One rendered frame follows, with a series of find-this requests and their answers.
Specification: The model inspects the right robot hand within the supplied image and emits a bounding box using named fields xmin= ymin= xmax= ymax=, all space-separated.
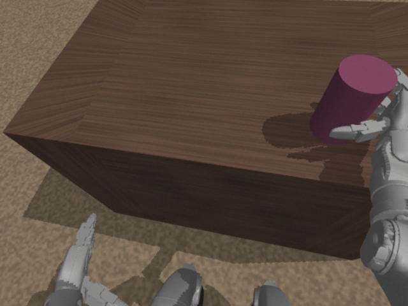
xmin=329 ymin=68 xmax=408 ymax=143

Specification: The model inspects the left robot arm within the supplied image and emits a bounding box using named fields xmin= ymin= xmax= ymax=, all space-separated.
xmin=44 ymin=289 xmax=83 ymax=306

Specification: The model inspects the right robot arm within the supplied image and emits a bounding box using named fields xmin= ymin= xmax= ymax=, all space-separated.
xmin=360 ymin=130 xmax=408 ymax=306

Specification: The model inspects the left robot hand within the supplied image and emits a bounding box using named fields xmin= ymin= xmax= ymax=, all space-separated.
xmin=55 ymin=212 xmax=129 ymax=306

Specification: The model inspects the can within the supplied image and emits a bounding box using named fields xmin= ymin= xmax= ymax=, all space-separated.
xmin=309 ymin=55 xmax=398 ymax=145

